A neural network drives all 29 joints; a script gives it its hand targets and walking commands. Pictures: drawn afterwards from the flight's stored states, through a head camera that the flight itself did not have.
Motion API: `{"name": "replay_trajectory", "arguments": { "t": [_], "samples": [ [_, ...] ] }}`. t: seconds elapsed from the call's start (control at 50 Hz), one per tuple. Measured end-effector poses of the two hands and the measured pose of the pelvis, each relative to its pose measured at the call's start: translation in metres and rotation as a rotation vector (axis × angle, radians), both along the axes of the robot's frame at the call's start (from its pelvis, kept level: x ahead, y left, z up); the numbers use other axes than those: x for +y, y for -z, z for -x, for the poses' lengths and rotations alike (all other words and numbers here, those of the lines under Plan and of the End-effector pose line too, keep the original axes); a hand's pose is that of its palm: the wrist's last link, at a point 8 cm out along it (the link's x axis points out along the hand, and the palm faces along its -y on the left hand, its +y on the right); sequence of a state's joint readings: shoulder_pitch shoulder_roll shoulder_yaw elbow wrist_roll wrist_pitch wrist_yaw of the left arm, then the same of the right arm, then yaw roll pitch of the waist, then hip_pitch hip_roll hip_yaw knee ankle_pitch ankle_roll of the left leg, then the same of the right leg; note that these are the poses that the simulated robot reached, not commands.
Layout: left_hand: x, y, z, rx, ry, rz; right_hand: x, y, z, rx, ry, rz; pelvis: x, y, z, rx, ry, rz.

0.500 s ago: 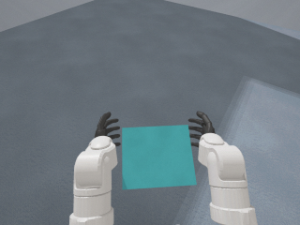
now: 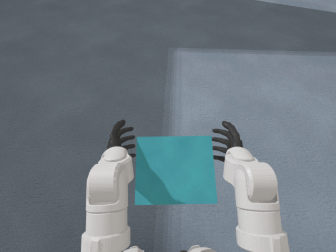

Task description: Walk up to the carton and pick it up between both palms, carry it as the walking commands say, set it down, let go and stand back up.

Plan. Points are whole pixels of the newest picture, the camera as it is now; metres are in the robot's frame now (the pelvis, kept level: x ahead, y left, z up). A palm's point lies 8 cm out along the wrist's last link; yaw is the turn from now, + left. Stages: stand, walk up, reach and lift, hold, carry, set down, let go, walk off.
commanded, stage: carry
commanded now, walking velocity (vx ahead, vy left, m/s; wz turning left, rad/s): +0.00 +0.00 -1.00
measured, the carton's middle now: (173, 172) +0.32 -0.01 -0.02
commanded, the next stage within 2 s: none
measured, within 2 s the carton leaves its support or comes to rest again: neither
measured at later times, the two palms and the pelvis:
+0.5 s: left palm (223, 145) +0.32 -0.11 +0.10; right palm out of the picture +0.19 -0.32 +0.09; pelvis -0.01 -0.06 -0.01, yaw -30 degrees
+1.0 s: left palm (316, 170) +0.24 -0.26 +0.12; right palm out of the picture +0.03 -0.40 +0.12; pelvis -0.03 -0.09 +0.02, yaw -60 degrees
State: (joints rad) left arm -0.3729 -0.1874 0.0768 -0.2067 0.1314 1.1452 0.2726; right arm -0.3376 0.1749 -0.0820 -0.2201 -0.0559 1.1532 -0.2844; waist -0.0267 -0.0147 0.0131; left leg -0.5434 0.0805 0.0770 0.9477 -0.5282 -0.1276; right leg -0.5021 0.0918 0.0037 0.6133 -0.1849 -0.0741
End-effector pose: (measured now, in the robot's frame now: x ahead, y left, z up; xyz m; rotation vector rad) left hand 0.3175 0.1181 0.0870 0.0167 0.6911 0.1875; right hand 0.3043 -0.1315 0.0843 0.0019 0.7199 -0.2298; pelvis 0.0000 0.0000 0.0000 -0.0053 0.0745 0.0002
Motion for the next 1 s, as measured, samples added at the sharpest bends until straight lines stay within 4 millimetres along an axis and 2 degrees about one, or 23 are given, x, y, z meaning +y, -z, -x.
{"name": "replay_trajectory", "arguments": {
  "t": [0.16,0.24,0.32,0.4,0.48,0.54,0.58,0.64,0.74,0.88,0.94,1.0],
  "samples": [
    [-0.029,-0.015,-0.005,-0.046,0.136,0.040,-0.028,-0.025,0.018,-0.041,0.108,0.059,0.005,-0.005,-0.006,0.000,0.172,0.001],
    [-0.056,-0.026,-0.008,-0.032,0.235,0.043,-0.052,-0.031,0.036,-0.024,0.189,0.062,0.003,-0.013,-0.010,-0.017,0.273,0.041],
    [-0.098,-0.034,-0.013,-0.040,0.327,0.044,-0.087,-0.036,0.056,-0.031,0.292,0.054,-0.008,-0.016,-0.009,-0.020,0.363,0.065],
    [-0.154,-0.033,-0.012,-0.047,0.416,0.030,-0.131,-0.032,0.080,-0.034,0.395,0.046,-0.029,-0.010,-0.004,-0.012,0.448,0.064],
    [-0.213,-0.018,-0.003,-0.051,0.498,0.011,-0.181,-0.013,0.108,-0.043,0.491,0.024,-0.057,0.009,0.005,-0.011,0.504,0.051],
    [-0.247,-0.001,0.008,0.002,0.576,-0.024,-0.205,0.005,0.135,0.007,0.562,0.001,-0.066,0.009,0.013,-0.006,0.553,0.028],
    [-0.264,0.006,0.016,0.036,0.620,-0.047,-0.215,0.011,0.153,0.038,0.598,-0.016,-0.069,0.005,0.018,-0.006,0.588,0.016],
    [-0.286,0.007,0.024,0.035,0.667,-0.044,-0.227,0.009,0.173,0.032,0.644,-0.020,-0.072,0.001,0.024,-0.007,0.646,0.004],
    [-0.313,-0.007,0.033,-0.013,0.741,-0.003,-0.243,-0.010,0.194,-0.011,0.718,0.025,-0.077,-0.004,0.026,0.001,0.738,-0.007],
    [-0.338,-0.021,0.048,-0.025,0.851,0.048,-0.254,-0.033,0.223,-0.012,0.812,0.086,-0.081,-0.009,0.022,-0.001,0.880,-0.018],
    [-0.355,-0.028,0.059,-0.019,0.926,0.042,-0.259,-0.038,0.245,-0.007,0.881,0.078,-0.081,-0.015,0.021,-0.001,0.969,0.024],
    [-0.380,-0.033,0.074,-0.008,0.999,0.050,-0.268,-0.040,0.272,0.003,0.959,0.073,-0.085,-0.018,0.025,-0.004,1.040,0.050]
  ]
}}
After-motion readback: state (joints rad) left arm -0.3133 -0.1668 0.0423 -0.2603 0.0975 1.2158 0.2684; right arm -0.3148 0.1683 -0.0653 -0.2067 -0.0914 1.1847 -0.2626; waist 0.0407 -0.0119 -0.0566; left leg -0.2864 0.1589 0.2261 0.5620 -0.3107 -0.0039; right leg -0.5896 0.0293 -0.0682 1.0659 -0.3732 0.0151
